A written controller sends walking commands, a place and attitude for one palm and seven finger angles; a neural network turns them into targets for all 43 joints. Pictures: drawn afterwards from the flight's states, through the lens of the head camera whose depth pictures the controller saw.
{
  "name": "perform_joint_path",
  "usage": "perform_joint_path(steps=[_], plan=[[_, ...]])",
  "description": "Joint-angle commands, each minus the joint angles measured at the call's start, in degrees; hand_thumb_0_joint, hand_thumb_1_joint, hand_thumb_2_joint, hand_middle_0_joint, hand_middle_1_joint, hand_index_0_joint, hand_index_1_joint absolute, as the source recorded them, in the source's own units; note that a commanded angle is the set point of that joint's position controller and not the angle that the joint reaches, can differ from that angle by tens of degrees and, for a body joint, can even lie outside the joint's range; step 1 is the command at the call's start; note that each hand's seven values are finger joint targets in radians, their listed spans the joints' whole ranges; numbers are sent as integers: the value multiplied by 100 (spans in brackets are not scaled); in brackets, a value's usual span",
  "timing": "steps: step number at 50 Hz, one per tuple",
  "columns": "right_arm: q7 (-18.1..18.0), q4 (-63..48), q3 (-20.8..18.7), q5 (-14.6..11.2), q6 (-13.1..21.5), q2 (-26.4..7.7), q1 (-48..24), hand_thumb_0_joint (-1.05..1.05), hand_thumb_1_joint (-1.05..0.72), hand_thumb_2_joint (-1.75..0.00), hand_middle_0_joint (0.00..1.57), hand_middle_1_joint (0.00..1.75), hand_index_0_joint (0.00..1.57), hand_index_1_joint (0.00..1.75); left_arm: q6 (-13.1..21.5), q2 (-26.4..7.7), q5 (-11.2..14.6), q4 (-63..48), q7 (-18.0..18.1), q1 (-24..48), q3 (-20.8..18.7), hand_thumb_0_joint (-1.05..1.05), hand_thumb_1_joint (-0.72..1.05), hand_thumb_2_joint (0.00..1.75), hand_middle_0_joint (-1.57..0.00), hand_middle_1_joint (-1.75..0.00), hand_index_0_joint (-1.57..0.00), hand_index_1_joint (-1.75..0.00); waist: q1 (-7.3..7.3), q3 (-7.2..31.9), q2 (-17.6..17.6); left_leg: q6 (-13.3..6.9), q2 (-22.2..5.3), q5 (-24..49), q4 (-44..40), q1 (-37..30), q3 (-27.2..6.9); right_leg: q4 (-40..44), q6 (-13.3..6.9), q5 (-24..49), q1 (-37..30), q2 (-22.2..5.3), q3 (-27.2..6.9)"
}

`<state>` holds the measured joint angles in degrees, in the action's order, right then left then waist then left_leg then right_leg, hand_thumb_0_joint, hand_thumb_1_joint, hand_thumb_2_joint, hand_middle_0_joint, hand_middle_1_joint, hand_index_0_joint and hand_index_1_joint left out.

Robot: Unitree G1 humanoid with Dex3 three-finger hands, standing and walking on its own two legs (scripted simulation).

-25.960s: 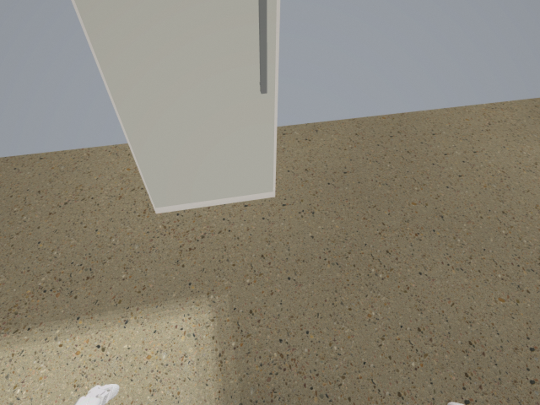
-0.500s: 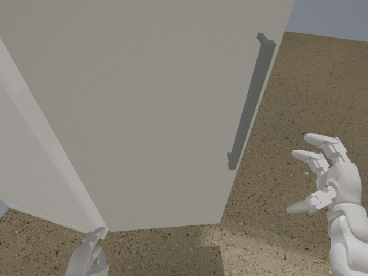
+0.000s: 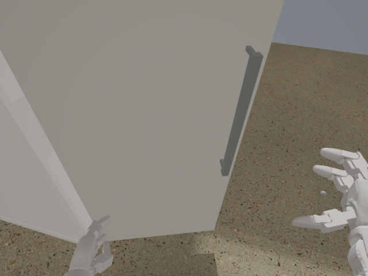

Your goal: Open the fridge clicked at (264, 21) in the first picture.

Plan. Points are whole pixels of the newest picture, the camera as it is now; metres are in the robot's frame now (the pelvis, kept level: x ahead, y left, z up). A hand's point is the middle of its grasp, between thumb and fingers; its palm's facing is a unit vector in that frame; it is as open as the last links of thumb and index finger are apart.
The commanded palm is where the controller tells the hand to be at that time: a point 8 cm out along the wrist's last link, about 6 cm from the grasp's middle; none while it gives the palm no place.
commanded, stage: draw the hand back to the body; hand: right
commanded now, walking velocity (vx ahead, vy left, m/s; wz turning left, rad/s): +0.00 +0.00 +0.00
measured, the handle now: (234, 122) +0.48 -0.14 +0.09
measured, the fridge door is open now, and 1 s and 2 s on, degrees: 68 68 68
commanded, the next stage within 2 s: step back with the hand held close in 0.96 s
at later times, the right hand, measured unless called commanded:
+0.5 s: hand (350, 194) +0.22 -0.28 +0.16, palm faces +0.44 +0.83 -0.34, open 9.6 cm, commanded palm +0.17 -0.31 +0.18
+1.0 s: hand (357, 195) +0.21 -0.28 +0.17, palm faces +0.48 +0.81 -0.35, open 7.4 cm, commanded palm +0.16 -0.31 +0.18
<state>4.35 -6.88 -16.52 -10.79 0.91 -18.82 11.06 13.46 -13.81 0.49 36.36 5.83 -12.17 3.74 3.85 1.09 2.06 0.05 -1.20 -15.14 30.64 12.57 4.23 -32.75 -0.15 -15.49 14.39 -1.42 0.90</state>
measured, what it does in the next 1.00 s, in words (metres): stands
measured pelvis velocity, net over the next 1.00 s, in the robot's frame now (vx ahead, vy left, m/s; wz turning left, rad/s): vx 0.02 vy -0.01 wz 0.02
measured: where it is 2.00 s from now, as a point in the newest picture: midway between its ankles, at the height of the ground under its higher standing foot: outside the picture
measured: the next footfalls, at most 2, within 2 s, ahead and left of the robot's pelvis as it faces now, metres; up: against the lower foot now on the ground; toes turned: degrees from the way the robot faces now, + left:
none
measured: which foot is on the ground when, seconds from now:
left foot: down 0.00-1.00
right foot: down 0.00-1.00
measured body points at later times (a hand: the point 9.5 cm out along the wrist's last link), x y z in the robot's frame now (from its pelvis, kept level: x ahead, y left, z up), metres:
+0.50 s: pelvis +0.02 -0.01 +0.01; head -0.01 +0.00 +0.46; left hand +0.20 +0.21 -0.07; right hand +0.19 -0.32 +0.18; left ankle +0.02 +0.12 -0.73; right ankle +0.03 -0.12 -0.73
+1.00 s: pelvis +0.02 -0.01 +0.01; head -0.01 +0.01 +0.46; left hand +0.21 +0.21 -0.07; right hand +0.18 -0.32 +0.19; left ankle +0.02 +0.12 -0.73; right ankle +0.03 -0.12 -0.73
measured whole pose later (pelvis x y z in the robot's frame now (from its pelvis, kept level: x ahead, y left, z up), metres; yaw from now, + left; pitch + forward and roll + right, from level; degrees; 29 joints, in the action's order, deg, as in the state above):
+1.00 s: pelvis +0.02 -0.01 +0.01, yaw +1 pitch -6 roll +0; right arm -5.1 -19.7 -20.2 -4.1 3.6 -19.4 23.2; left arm 8.1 -12.4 -1.5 38.5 4.4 -11.7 2.1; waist 5.1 -1.4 2.4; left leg 0.6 -1.4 -12.1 20.8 2.4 3.0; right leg -22.5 -0.6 -12.7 3.6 -0.8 2.3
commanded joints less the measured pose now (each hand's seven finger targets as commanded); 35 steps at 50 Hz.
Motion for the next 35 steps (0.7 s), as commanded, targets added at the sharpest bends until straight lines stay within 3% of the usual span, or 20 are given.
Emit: perform_joint_path(steps=[1,2,6,9,12,17,19,22,23,26,29,35], plan=[[-701,-1415,-507,355,469,-1021,-378,0,12,-41,24,89,24,89,126,-594,-44,-872,51,711,-277,0,90,90,-20,-30,-20,-30,35,288,99,-74,3,15,-901,-216,-269,961,-150,168,-306,104,-64],[-771,-1464,-587,392,499,-1121,-344,0,8,-43,23,87,23,87,101,-628,-61,-836,53,721,-300,0,90,90,-20,-30,-20,-30,46,367,16,-72,4,68,-975,-330,-295,984,-161,236,-343,95,-31],[-1000,-2009,-552,594,636,-1171,-693,0,-7,-50,23,79,23,79,74,-584,-85,-824,71,782,-293,0,90,90,-20,-30,-20,-30,7,454,416,-94,48,146,-1040,-449,-248,1192,-145,292,-664,106,-58],[-1098,-2072,-546,683,658,-1157,-526,0,-17,-55,22,73,22,73,101,-583,-118,-753,75,774,-298,0,90,90,-20,-30,-20,-30,24,441,468,-109,67,389,-1065,-564,-211,1275,-142,539,-809,97,-76],[-1105,-1988,-602,695,654,-1120,-142,0,-28,-60,22,66,22,66,61,-615,-129,-713,53,802,-336,0,90,90,-20,-30,-20,-30,60,326,54,-97,105,545,-1113,-662,-170,1347,-137,755,-824,75,-82],[-1047,-1887,-716,677,646,-1065,301,0,-47,-69,22,55,22,55,-69,-607,-136,-700,-18,828,-375,0,90,90,-20,-30,-20,-30,100,5,-51,-93,116,716,-1176,-711,-156,1434,-115,947,-797,52,-47],[-1031,-2054,-773,677,662,-1080,294,0,-54,-73,21,51,21,51,-114,-577,-130,-743,-41,815,-380,0,90,90,-20,-30,-20,-30,101,79,111,-94,98,824,-1139,-792,-170,1436,-100,1068,-845,55,-31],[-1027,-2209,-992,667,688,-1236,441,0,-65,-78,21,45,21,45,-149,-590,-158,-760,-53,833,-404,0,90,90,-20,-30,-20,-30,139,157,56,-100,114,973,-1169,-906,-162,1431,-96,1216,-875,63,-29],[-1023,-2321,-989,670,692,-1208,475,0,-68,-80,21,43,21,43,-165,-555,-148,-782,-63,835,-401,0,90,90,-20,-30,-20,-30,138,237,249,-98,98,1021,-1139,-940,-173,1413,-88,1290,-936,56,-6],[-1041,-2577,-1083,673,717,-1266,481,0,-79,-85,20,36,20,36,-176,-528,-155,-792,-78,828,-408,0,90,90,-20,-30,-20,-30,128,278,360,-101,110,1055,-1155,-954,-172,1402,-71,1325,-980,68,-4],[-1045,-2636,-1133,656,698,-1286,540,0,-90,-90,20,30,20,30,-174,-526,-162,-794,-66,849,-408,0,90,90,-20,-30,-20,-30,115,98,297,-89,109,1012,-1242,-873,-168,1394,-89,1251,-953,68,13],[-1039,-2348,-948,672,630,-1091,501,0,-90,-90,20,30,20,30,-207,-569,-161,-747,-63,774,-428,0,90,90,-20,-30,-20,-30,60,-35,141,-74,114,909,-1260,-761,-141,1451,-98,1167,-949,63,7]])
